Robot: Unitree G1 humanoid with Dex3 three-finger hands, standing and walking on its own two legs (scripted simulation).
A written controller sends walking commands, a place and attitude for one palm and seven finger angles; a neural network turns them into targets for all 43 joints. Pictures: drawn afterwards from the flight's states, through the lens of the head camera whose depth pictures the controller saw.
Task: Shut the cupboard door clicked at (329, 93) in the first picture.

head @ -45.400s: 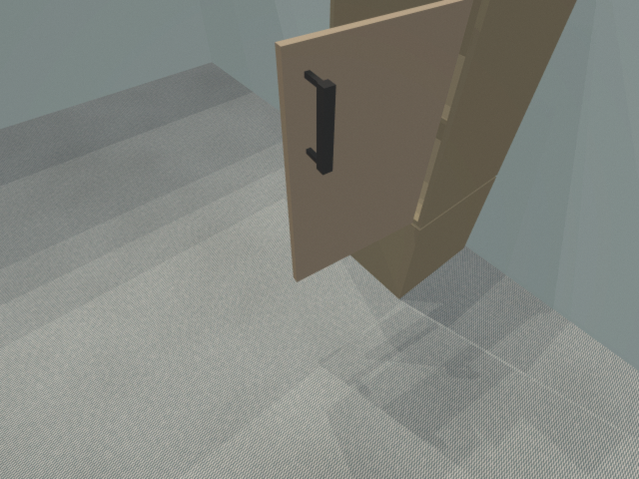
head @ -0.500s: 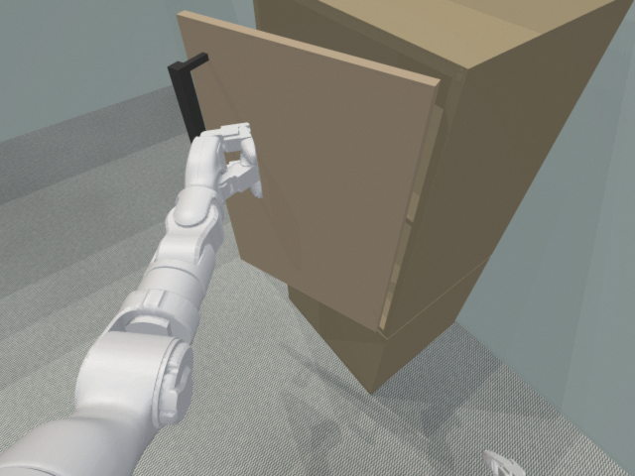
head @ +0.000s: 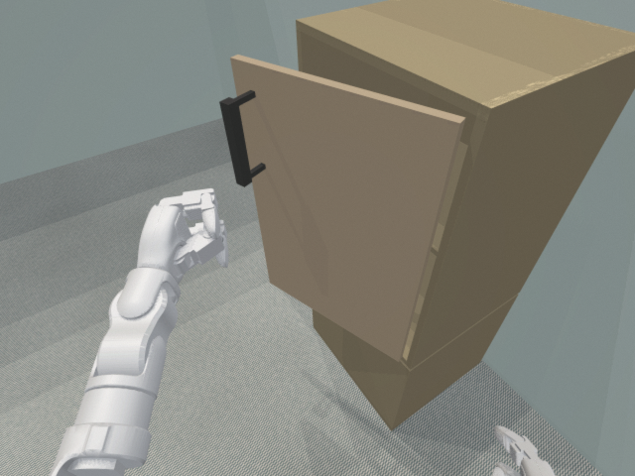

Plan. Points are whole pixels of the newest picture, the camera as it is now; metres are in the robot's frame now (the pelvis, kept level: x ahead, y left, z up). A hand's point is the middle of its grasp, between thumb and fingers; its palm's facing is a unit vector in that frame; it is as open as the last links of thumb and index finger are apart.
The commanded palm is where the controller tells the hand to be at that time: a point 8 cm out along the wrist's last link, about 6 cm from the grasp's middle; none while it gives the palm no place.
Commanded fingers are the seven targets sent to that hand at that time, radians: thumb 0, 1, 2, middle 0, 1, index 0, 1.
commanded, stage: draw the hand back to the body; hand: left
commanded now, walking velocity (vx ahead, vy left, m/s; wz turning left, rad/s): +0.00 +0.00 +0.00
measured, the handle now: (246, 139) +0.63 +0.17 +0.13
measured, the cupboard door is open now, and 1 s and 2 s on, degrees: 20 20 20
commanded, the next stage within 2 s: step back with the hand held close in 1.12 s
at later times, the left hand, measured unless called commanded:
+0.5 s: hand (117, 300) +0.25 +0.22 +0.16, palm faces +0.32 -0.90 -0.30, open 4.3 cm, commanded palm +0.20 +0.27 +0.17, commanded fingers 0.00 0.90 0.90 -0.50 -0.63 -0.50 -0.63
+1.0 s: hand (42, 346) +0.20 +0.27 +0.16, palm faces +0.48 -0.80 -0.37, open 7.3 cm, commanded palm +0.15 +0.31 +0.18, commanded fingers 0.00 0.90 0.90 -0.20 -0.30 -0.20 -0.30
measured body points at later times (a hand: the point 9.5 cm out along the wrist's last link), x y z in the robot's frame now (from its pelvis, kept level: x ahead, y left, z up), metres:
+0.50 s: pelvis +0.01 +0.00 +0.01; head -0.01 -0.03 +0.46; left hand +0.23 +0.27 +0.18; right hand +0.19 -0.21 -0.09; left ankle -0.01 +0.09 -0.73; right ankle +0.00 -0.10 -0.73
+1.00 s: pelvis +0.02 +0.00 +0.01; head -0.01 -0.02 +0.46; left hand +0.17 +0.31 +0.18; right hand +0.22 -0.21 -0.07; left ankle -0.01 +0.09 -0.73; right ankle +0.00 -0.10 -0.73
